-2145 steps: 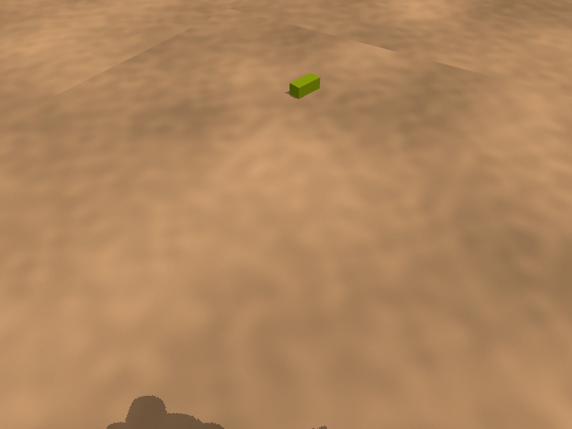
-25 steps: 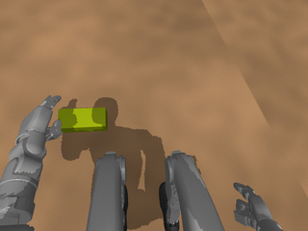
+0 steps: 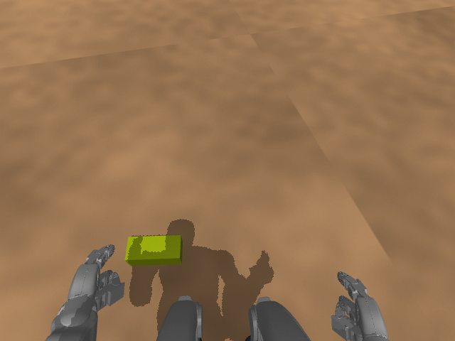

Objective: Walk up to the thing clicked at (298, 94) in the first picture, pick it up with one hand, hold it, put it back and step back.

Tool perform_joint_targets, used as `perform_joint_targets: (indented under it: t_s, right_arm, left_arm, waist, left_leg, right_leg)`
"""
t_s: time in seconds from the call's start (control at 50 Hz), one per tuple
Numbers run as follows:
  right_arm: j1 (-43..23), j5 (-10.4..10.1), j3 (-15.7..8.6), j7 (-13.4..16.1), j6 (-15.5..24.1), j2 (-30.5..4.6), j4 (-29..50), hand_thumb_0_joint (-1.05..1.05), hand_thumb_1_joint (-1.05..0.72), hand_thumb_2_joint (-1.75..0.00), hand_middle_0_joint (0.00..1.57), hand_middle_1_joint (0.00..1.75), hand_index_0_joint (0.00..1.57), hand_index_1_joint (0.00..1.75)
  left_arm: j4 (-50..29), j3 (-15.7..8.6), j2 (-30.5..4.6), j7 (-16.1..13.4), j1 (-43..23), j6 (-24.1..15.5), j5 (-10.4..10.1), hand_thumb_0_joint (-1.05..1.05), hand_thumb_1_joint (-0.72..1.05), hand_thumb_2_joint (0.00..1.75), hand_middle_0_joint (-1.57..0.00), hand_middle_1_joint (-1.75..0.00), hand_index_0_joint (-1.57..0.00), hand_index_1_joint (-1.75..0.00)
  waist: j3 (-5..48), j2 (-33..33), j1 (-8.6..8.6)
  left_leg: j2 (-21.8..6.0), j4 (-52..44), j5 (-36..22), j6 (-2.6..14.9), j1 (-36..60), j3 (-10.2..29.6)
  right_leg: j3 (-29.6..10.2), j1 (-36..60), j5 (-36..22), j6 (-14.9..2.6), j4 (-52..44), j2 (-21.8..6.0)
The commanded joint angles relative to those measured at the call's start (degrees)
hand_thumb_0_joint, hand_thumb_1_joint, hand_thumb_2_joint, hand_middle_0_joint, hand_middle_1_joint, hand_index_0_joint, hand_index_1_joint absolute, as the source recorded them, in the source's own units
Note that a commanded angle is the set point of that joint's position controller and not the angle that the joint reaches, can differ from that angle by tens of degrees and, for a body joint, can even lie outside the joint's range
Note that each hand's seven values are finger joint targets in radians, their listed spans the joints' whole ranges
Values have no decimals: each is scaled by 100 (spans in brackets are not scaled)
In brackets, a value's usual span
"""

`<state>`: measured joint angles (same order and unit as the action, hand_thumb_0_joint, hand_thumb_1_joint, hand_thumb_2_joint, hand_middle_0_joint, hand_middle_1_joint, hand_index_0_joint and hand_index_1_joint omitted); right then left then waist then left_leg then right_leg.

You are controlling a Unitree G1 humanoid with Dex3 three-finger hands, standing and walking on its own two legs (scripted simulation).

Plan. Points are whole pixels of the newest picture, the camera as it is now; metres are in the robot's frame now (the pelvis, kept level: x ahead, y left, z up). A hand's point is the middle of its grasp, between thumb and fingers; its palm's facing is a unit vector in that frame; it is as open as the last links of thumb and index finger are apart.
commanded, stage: home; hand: left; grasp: from above
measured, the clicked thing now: (155, 250) +0.47 +0.25 -0.62
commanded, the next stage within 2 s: none
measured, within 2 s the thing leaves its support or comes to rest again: neither
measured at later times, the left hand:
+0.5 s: hand (112, 310) +0.19 +0.17 +0.01, palm faces +0.07 -0.98 -0.19, open 7.4 cm
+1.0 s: hand (113, 306) +0.19 +0.17 +0.01, palm faces +0.05 -0.98 -0.20, open 7.4 cm
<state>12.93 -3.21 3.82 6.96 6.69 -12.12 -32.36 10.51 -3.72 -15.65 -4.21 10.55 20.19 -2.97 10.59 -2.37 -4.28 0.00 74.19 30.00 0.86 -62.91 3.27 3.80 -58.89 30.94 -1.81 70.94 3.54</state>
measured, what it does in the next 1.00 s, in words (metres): rises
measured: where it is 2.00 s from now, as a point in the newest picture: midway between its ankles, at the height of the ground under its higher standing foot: outside the picture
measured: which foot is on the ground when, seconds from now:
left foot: down 0.00-1.00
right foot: down 0.00-1.00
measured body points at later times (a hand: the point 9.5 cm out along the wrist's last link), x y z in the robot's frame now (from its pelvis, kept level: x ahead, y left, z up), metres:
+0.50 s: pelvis +0.03 -0.01 +0.06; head +0.04 -0.01 +0.51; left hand +0.18 +0.22 +0.03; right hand +0.21 -0.25 +0.01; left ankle +0.05 +0.10 -0.62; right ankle +0.03 -0.11 -0.62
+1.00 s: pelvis +0.03 -0.01 +0.06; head +0.04 +0.00 +0.51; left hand +0.19 +0.22 +0.03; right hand +0.19 -0.25 +0.00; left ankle +0.05 +0.11 -0.62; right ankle +0.03 -0.11 -0.62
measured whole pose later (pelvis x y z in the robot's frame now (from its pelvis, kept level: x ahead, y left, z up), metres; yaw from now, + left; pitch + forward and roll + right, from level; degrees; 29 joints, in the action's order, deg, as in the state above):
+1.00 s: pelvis +0.03 -0.01 +0.06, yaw +1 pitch +9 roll -2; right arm 18.0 -1.0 2.5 10.7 13.3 -12.9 -30.5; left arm -4.7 -1.0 -13.0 -1.2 28.5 23.9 -3.8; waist 9.4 -2.7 -2.9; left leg 0.3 56.1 26.2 0.6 -39.2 2.9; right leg 2.7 -35.3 27.1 -2.0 53.0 3.2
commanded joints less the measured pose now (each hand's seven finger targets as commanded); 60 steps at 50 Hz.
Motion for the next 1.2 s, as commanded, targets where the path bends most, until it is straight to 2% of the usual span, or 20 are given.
perform_joint_targets:
  t_s: [0.0, 0.06, 0.14, 0.26, 0.36, 0.38, 0.4, 0.52, 0.58, 0.6, 0.62, 0.74, 0.94, 0.96, 0.98, 1.0, 1.02, 1.04, 1.12, 1.18]
  right_arm:
    - [90, 40, -322, 257, 378, -788, 847, 0, -90, -90, 20, 30, 20, 30]
    - [179, 91, -323, 331, 469, -719, 926, 0, -90, -90, 20, 30, 20, 30]
    - [231, 131, -351, 407, 579, -674, 1059, 0, -90, -90, 20, 30, 20, 30]
    - [183, 167, -379, 470, 724, -685, 1199, 0, -90, -90, 20, 30, 20, 30]
    - [106, 218, -395, 473, 855, -738, 1206, 0, -90, -90, 20, 30, 20, 30]
    - [95, 217, -399, 482, 873, -749, 1204, 0, -90, -90, 20, 30, 20, 30]
    - [108, 222, -406, 481, 901, -753, 1202, 0, -90, -90, 20, 30, 20, 30]
    - [31, 237, -398, 450, 1001, -765, 1179, 0, -90, -90, 20, 30, 20, 30]
    - [59, 240, -407, 445, 1015, -768, 1140, 0, -90, -90, 20, 30, 20, 30]
    - [57, 236, -405, 449, 1011, -768, 1151, 0, -90, -90, 20, 30, 20, 30]
    - [64, 241, -398, 446, 1007, -769, 1138, 0, -90, -90, 20, 30, 20, 30]
    - [17, 236, -387, 446, 1009, -763, 1141, 0, -90, -90, 20, 30, 20, 30]
    - [36, 240, -416, 438, 1024, -775, 1132, 0, -90, -90, 20, 30, 20, 30]
    - [29, 236, -399, 438, 1025, -777, 1110, 0, -90, -90, 20, 30, 20, 30]
    - [43, 245, -422, 445, 1030, -793, 1125, 0, -90, -90, 20, 30, 20, 30]
    - [58, 240, -407, 448, 1038, -759, 1107, 0, -90, -90, 20, 30, 20, 30]
    - [72, 236, -415, 440, 1042, -782, 1116, 0, -90, -90, 20, 30, 20, 30]
    - [39, 243, -408, 442, 1039, -774, 1113, 0, -90, -90, 20, 30, 20, 30]
    - [65, 251, -422, 429, 1031, -775, 1065, 0, -90, -90, 20, 30, 20, 30]
    - [77, 249, -438, 428, 1020, -782, 1082, 0, -90, -90, 20, 30, 20, 30]
  left_arm:
    - [-1434, -319, -558, -26, 334, -42, -120, 0, 90, 90, -20, -30, -20, -30]
    - [-1844, -291, -425, -5, 762, -3, -170, 0, 90, 90, -20, -30, -20, -30]
    - [-2436, -171, -359, 20, 1320, 54, -119, 0, 90, 90, -20, -30, -20, -30]
    - [-2670, -121, -273, 113, 1801, 163, -80, 0, 90, 90, -20, -30, -20, -30]
    - [-2591, -55, -298, 243, 1647, 178, -48, 0, 90, 90, -20, -30, -20, -30]
    - [-2503, -125, -331, 253, 1645, 187, -45, 0, 90, 90, -20, -30, -20, -30]
    - [-2553, -79, -312, 275, 1574, 178, -41, 0, 90, 90, -20, -30, -20, -30]
    - [-2704, -155, -367, 294, 1532, 129, -21, 0, 90, 90, -20, -30, -20, -30]
    - [-2653, -140, -357, 272, 1631, 111, -21, 0, 90, 90, -20, -30, -20, -30]
    - [-2714, -117, -374, 264, 1634, 106, -13, 0, 90, 90, -20, -30, -20, -30]
    - [-2659, -105, -366, 264, 1613, 101, -13, 0, 90, 90, -20, -30, -20, -30]
    - [-2620, -116, -369, 251, 1620, 92, -18, 0, 90, 90, -20, -30, -20, -30]
    - [-2644, -107, -359, 270, 1612, 89, -41, 0, 90, 90, -20, -30, -20, -30]
    - [-2590, -93, -351, 273, 1623, 99, -46, 0, 90, 90, -20, -30, -20, -30]
    - [-2755, -223, -463, 251, 1525, 72, -47, 0, 90, 90, -20, -30, -20, -30]
    - [-2540, -101, -342, 267, 1710, 101, -38, 0, 90, 90, -20, -30, -20, -30]
    - [-2606, -88, -332, 275, 1653, 88, -52, 0, 90, 90, -20, -30, -20, -30]
    - [-2682, -146, -384, 262, 1607, 84, -43, 0, 90, 90, -20, -30, -20, -30]
    - [-2690, -124, -408, 271, 1659, 72, -22, 0, 90, 90, -20, -30, -20, -30]
    - [-2727, -134, -393, 267, 1708, 77, -31, 0, 90, 90, -20, -30, -20, -30]
  waist:
    - [1173, -203, 13]
    - [954, -258, 35]
    - [834, -213, 74]
    - [308, 71, 116]
    - [-21, 166, 43]
    - [-67, 225, 79]
    - [50, 223, 34]
    - [189, -58, 159]
    - [349, -60, 127]
    - [377, -61, 179]
    - [370, -52, 131]
    - [210, 24, 194]
    - [280, 4, 177]
    - [155, 57, 181]
    - [223, 107, 203]
    - [262, 91, 176]
    - [292, 143, 149]
    - [203, 66, 219]
    - [122, 2, 201]
    - [252, -71, 214]
  left_leg:
    - [25, -1730, -1033, 88, 2016, 69]
    - [26, -2101, -1171, 63, 2379, 50]
    - [33, -2340, -1566, 64, 2767, 5]
    - [46, -2572, -1471, 120, 2868, -10]
    - [59, -2646, -1210, 128, 2836, -24]
    - [66, -2610, -1151, 145, 2808, -44]
    - [71, -2587, -1241, 146, 2896, -61]
    - [81, -2642, -1197, 102, 3039, -82]
    - [72, -2612, -1480, 91, 3122, -44]
    - [75, -2588, -1566, 93, 3143, -47]
    - [83, -2557, -1601, 102, 3135, -64]
    - [81, -2618, -1341, 114, 3002, -55]
    - [48, -2641, -1390, 94, 3028, -21]
    - [47, -2654, -1314, 102, 2970, -11]
    - [52, -2626, -1260, 108, 2962, -27]
    - [67, -2572, -1357, 112, 3003, -55]
    - [56, -2594, -1370, 115, 3010, -40]
    - [60, -2623, -1277, 103, 2927, -32]
    - [44, -2694, -1119, 83, 2930, -12]
    - [36, -2675, -1246, 70, 2995, 1]
  right_leg:
    - [-195, 1550, -1184, 25, -1805, -47]
    - [-183, 1936, -1287, 36, -2158, -55]
    - [-173, 2287, -1635, 55, -2430, -53]
    - [-158, 2400, -1536, 93, -2763, -79]
    - [-160, 2278, -1263, 134, -2887, -111]
    - [-192, 2265, -1233, 157, -2925, -142]
    - [-215, 2309, -1337, 162, -2910, -147]
    - [-233, 2417, -1276, 141, -2875, -170]
    - [-214, 2514, -1546, 128, -2781, -153]
    - [-226, 2542, -1649, 132, -2779, -161]
    - [-247, 2536, -1704, 137, -2784, -164]
    - [-237, 2475, -1456, 142, -2859, -171]
    - [-214, 2444, -1446, 121, -2772, -132]
    - [-186, 2430, -1379, 133, -2810, -134]
    - [-208, 2460, -1336, 136, -2820, -145]
    - [-239, 2460, -1457, 152, -2825, -159]
    - [-223, 2455, -1460, 145, -2804, -141]
    - [-215, 2451, -1368, 138, -2806, -146]
    - [-189, 2400, -1173, 118, -2782, -127]
    - [-178, 2420, -1270, 100, -2724, -123]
